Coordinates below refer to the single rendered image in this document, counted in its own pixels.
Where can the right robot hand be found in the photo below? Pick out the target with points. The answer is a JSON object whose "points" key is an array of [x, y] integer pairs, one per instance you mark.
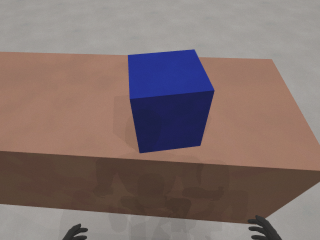
{"points": [[269, 232]]}

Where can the left robot hand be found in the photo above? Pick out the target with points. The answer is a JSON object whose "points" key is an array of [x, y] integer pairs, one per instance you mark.
{"points": [[74, 231]]}

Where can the carton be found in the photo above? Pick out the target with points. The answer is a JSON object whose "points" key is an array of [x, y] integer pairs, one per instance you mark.
{"points": [[170, 96]]}

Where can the pedestal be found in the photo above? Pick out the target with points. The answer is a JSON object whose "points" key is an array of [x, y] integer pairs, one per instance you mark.
{"points": [[68, 141]]}

